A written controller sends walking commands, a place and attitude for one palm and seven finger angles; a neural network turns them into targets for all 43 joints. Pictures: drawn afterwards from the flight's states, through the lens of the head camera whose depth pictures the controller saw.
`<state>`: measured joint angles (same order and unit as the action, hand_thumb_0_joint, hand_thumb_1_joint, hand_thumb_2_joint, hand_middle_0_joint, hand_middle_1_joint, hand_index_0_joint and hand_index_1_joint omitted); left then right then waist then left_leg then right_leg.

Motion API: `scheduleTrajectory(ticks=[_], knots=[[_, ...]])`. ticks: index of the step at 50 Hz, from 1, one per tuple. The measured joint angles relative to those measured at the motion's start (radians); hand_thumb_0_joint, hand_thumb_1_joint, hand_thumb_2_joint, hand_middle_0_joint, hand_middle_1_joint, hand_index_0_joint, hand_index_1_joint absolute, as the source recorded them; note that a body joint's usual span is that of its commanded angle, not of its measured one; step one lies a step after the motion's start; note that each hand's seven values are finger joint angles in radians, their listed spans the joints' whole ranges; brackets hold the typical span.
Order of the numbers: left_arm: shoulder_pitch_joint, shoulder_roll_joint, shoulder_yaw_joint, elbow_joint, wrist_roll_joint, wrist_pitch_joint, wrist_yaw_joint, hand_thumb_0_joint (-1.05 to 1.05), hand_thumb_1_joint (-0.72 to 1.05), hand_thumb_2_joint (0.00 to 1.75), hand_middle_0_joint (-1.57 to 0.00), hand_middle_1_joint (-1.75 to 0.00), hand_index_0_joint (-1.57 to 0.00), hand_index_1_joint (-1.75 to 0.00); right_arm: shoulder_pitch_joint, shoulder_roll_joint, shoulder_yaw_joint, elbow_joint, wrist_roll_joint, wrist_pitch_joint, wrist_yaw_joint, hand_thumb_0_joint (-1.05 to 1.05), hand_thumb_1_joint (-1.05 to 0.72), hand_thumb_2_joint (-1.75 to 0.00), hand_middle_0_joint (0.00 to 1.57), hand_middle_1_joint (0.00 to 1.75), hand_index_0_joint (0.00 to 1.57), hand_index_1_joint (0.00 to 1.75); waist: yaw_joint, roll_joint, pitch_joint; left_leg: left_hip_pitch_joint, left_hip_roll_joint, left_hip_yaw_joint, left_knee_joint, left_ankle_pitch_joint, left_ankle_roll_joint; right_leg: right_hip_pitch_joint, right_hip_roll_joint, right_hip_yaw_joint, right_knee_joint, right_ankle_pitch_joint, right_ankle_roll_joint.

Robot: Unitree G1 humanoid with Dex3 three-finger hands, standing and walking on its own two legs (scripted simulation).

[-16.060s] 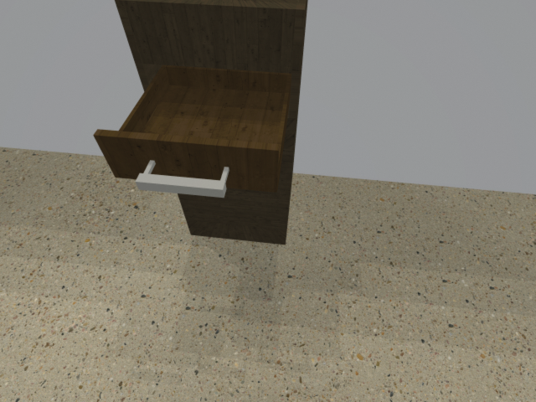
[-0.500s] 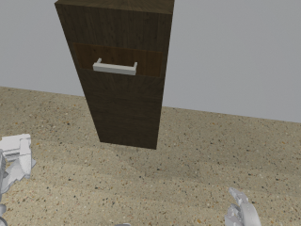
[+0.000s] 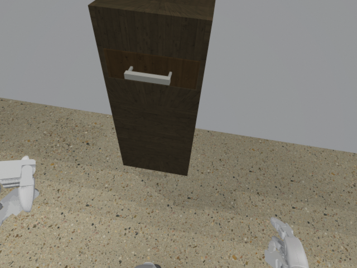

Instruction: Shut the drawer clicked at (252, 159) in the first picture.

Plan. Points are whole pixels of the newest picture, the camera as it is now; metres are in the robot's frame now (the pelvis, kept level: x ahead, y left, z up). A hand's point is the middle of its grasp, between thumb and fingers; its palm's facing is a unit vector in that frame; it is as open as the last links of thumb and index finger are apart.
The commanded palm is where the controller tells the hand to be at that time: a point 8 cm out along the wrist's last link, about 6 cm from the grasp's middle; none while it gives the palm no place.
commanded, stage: step back with the hand held close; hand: left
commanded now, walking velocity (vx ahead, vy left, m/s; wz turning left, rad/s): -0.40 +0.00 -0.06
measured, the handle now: (149, 74) +0.81 +0.16 -0.01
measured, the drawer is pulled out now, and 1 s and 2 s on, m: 0.00 0.00 0.00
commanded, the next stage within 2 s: stop stepping back and stand still in 0.04 s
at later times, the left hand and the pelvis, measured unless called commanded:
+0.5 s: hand out of the picture +0.09 +0.34 +0.20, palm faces +0.44 -0.86 -0.26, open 3.2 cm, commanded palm +0.04 +0.37 +0.19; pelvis -0.10 +0.09 -0.02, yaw -3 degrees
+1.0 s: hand out of the picture +0.05 +0.36 +0.17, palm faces +0.38 -0.87 -0.32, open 3.2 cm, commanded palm -0.01 +0.39 +0.19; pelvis -0.17 +0.13 -0.01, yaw -5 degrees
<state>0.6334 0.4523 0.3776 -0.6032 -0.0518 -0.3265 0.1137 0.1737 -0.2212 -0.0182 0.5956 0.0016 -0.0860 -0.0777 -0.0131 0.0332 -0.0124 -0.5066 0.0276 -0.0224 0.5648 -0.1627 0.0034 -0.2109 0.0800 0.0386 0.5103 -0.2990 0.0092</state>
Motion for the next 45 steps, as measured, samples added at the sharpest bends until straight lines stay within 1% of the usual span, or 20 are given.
scheduleTrajectory(ticks=[4,6,8,12,15,17,18,20,21,23,24,26,28,32,37,39,41,42,43,45], knots=[[-0.049,-0.021,0.004,0.049,-0.001,0.001,0.009,0.01,0.88,0.9,-1.4,-1.59,-1.41,-1.59,0.015,-0.016,-0.003,0.003,-0.003,0.01,-0.012,0.01,-0.91,-0.9,0.2,0.3,0.21,0.3,0.001,0.003,-0.009,0.005,-0.012,0.001,-0.005,0.062,0.021,0.005,-0.01,0.001,0.008,0.003,0.026],[-0.08,-0.033,0.007,0.075,-0.003,0.003,0.009,0.01,0.88,0.9,-1.4,-1.59,-1.41,-1.59,0.01,-0.015,0.002,-0.001,-0.007,0.007,-0.015,0.01,-0.91,-0.9,0.2,0.3,0.21,0.3,0.003,0.001,0.008,0.005,-0.01,0.01,-0.038,0.137,0.059,-0.023,-0.007,0.006,0.043,-0.036,0.018],[-0.111,-0.041,0.012,0.102,0.006,0.013,0.002,0.01,0.88,0.9,-1.4,-1.59,-1.41,-1.59,-0.004,-0.002,0.006,-0.009,-0.018,0.003,-0.012,0.01,-0.91,-0.9,0.2,0.3,0.21,0.3,-0.001,0.003,0.033,-0.001,-0.004,0.012,-0.087,0.176,0.08,-0.08,0.019,0.01,0.181,-0.104,0.003],[-0.104,-0.017,0.007,0.046,0.013,0.058,-0.013,0.01,0.88,0.9,-1.4,-1.59,-1.41,-1.59,-0.001,0.043,0.017,-0.024,-0.027,-0.014,0.019,0.01,-0.91,-0.9,0.2,0.3,0.21,0.3,0.004,-0.013,0.057,-0.004,0.015,0.033,-0.228,0.163,0.057,-0.105,0.052,-0.047,0.373,-0.211,-0.025],[-0.011,0.018,0.014,-0.092,-0.002,0.084,-0.006,0.01,0.89,0.9,-1.4,-1.59,-1.41,-1.59,0.024,0.067,0.033,-0.044,-0.025,-0.036,0.036,0.02,-0.9,-0.9,0.2,0.3,0.21,0.3,0.021,-0.044,0.035,-0.023,0.012,0.075,-0.286,0.131,0.003,-0.008,0.042,-0.115,0.217,-0.267,-0.054],[0.066,0.055,0.054,-0.2,-0.011,0.093,0.008,0.01,0.89,0.9,-1.4,-1.59,-1.41,-1.59,0.022,0.075,0.047,-0.057,-0.021,-0.042,0.041,0.01,-0.9,-0.9,0.2,0.3,0.21,0.3,0.054,-0.106,0.009,-0.119,-0.019,0.119,-0.132,0.007,-0.047,0.048,-0.012,-0.092,0.017,-0.291,-0.115],[0.078,0.044,0.055,-0.232,-0.011,0.095,0.008,0.01,0.89,0.9,-1.4,-1.59,-1.41,-1.59,0.005,0.066,0.048,-0.04,-0.02,-0.041,0.042,0.01,-0.9,-0.9,0.2,0.3,0.21,0.3,0.081,-0.101,0.013,-0.161,-0.015,0.088,0.035,-0.051,-0.054,0.026,-0.02,-0.074,0.026,-0.184,-0.114],[0.058,0.031,0.041,-0.245,-0.013,0.104,0.002,0.01,0.88,0.9,-1.4,-1.59,-1.41,-1.59,0.005,0.061,0.044,0.017,-0.023,-0.021,0.037,0.01,-0.9,-0.9,0.2,0.3,0.21,0.3,0.089,-0.077,-0.004,-0.164,-0.013,0.029,0.316,-0.112,-0.049,0.016,-0.022,-0.068,0.095,-0.128,-0.064],[0.027,0.031,0.037,-0.221,-0.012,0.102,0.002,0.01,0.88,0.9,-1.41,-1.59,-1.41,-1.59,0.024,0.066,0.045,0.04,-0.021,-0.009,0.032,0.01,-0.9,-0.9,0.2,0.3,0.21,0.3,0.084,-0.082,-0.031,-0.12,-0.011,0.024,0.35,-0.125,-0.04,0.022,-0.036,-0.069,0.106,-0.136,-0.043],[-0.058,0.005,0.03,-0.146,-0.008,0.114,0.01,0.01,0.88,0.9,-1.41,-1.59,-1.42,-1.59,0.067,0.062,0.054,0.056,-0.01,-0.001,0.019,0.01,-0.9,-0.9,0.2,0.3,0.21,0.3,0.071,-0.084,-0.089,0.018,0.006,0.007,0.249,-0.166,-0.022,0.013,-0.063,-0.079,0.144,-0.173,-0.02],[-0.117,-0.021,0.029,-0.093,-0.006,0.124,0.016,0.0,0.88,0.9,-1.41,-1.59,-1.42,-1.59,0.069,0.057,0.055,0.06,-0.007,-0.005,0.009,0.01,-0.9,-0.9,0.2,0.3,0.21,0.3,0.056,-0.086,-0.095,0.033,-0.008,0.012,0.219,-0.176,0.018,-0.012,-0.082,-0.079,0.192,-0.209,-0.019],[-0.232,-0.075,0.036,0.038,0.0,0.143,0.036,0.0,0.88,0.9,-1.41,-1.59,-1.42,-1.6,0.045,0.058,0.061,0.064,-0.006,-0.015,-0.002,0.02,-0.9,-0.9,0.2,0.3,0.21,0.3,0.034,-0.081,-0.055,0.042,-0.026,0.033,0.205,-0.143,0.057,-0.084,-0.078,-0.043,0.343,-0.247,-0.025],[-0.283,-0.089,0.042,0.125,0.002,0.173,0.044,0.0,0.88,0.9,-1.41,-1.59,-1.42,-1.6,0.031,0.076,0.074,0.054,-0.011,-0.031,0.006,0.02,-0.9,-0.9,0.2,0.3,0.21,0.3,0.004,-0.079,-0.004,0.08,-0.027,0.047,0.121,-0.072,0.049,-0.161,-0.054,-0.028,0.463,-0.224,-0.032],[-0.137,-0.063,-0.001,0.024,-0.001,0.21,0.025,0.01,0.89,0.9,-1.4,-1.6,-1.41,-1.6,0.068,0.113,0.097,0.011,-0.02,-0.034,0.05,0.02,-0.9,-0.9,0.2,0.3,0.21,0.3,-0.037,-0.1,0.042,0.179,-0.004,0.073,-0.114,0.02,-0.003,-0.225,-0.014,-0.077,0.462,-0.143,-0.035],[0.14,-0.008,-0.066,-0.162,0.013,0.184,0.003,0.01,0.89,0.9,-1.4,-1.59,-1.41,-1.59,0.142,0.086,0.069,-0.025,-0.034,-0.01,0.05,0.02,-0.9,-0.9,0.21,0.3,0.21,0.3,-0.03,-0.064,-0.001,0.207,0.022,0.096,-0.26,0.002,-0.026,-0.108,0.008,-0.208,0.236,-0.183,-0.057],[0.165,0.047,-0.029,-0.172,0.011,0.186,0.016,0.01,0.88,0.9,-1.4,-1.59,-1.41,-1.59,0.148,0.069,0.052,-0.024,-0.03,0.008,0.029,0.02,-0.9,-0.9,0.21,0.3,0.21,0.3,-0.021,-0.06,-0.018,0.149,0.013,0.11,-0.187,-0.079,-0.036,-0.004,0.007,-0.222,0.075,-0.227,-0.086],[0.14,0.091,0.04,-0.167,0.003,0.186,0.03,0.01,0.88,0.9,-1.4,-1.59,-1.41,-1.59,0.126,0.047,0.041,-0.019,-0.013,0.017,0.014,0.01,-0.9,-0.9,0.2,0.3,0.21,0.3,0.016,-0.106,-0.029,-0.002,-0.023,0.126,0.101,-0.18,-0.037,0.03,-0.05,-0.156,-0.057,-0.131,-0.147],[0.097,0.074,0.049,-0.142,0.001,0.186,0.027,0.01,0.88,0.9,-1.4,-1.59,-1.41,-1.59,0.095,0.024,0.032,0.007,-0.012,0.022,0.011,0.01,-0.9,-0.9,0.2,0.3,0.21,0.3,0.034,-0.084,-0.015,-0.06,-0.009,0.092,0.267,-0.19,-0.035,-0.001,-0.05,-0.159,-0.025,-0.018,-0.137],[0.054,0.058,0.057,-0.111,-0.001,0.187,0.026,0.01,0.88,0.9,-1.4,-1.59,-1.41,-1.59,0.068,0.01,0.025,0.039,-0.015,0.029,0.012,0.01,-0.9,-0.9,0.2,0.3,0.21,0.3,0.04,-0.066,-0.003,-0.084,0.008,0.063,0.373,-0.185,-0.032,-0.021,-0.045,-0.162,0.025,0.001,-0.115],[-0.019,0.034,0.065,-0.027,0.002,0.177,0.033,0.01,0.88,0.9,-1.4,-1.59,-1.41,-1.59,0.058,0.011,0.017,0.082,-0.016,0.038,0.013,0.02,-0.9,-0.9,0.2,0.3,0.21,0.3,0.027,-0.071,-0.021,-0.06,0.033,0.048,0.397,-0.181,-0.019,-0.027,-0.058,-0.168,0.075,-0.042,-0.08]])
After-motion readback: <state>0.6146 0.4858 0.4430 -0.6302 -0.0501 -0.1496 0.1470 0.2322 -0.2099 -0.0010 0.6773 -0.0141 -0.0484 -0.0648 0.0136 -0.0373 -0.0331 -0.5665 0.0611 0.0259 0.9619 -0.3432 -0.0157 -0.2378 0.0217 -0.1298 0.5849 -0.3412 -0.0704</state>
